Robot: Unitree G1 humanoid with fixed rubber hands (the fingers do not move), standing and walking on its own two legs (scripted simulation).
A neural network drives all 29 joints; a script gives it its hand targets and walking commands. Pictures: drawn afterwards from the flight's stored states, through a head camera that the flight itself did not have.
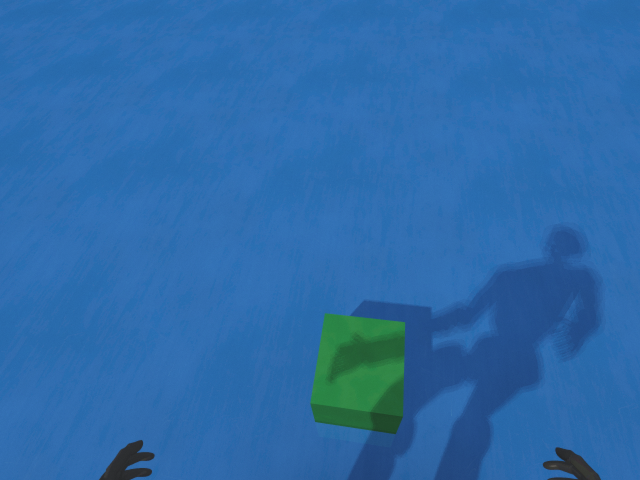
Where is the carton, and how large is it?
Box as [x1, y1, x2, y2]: [310, 313, 404, 433]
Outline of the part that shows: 325,313 310,402 315,421 395,433 402,417 404,322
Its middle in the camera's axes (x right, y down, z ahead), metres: +0.12 +0.39 +1.15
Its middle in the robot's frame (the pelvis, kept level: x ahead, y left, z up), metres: +0.48 -0.04 -0.68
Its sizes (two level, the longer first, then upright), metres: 0.263 0.238 0.193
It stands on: the floor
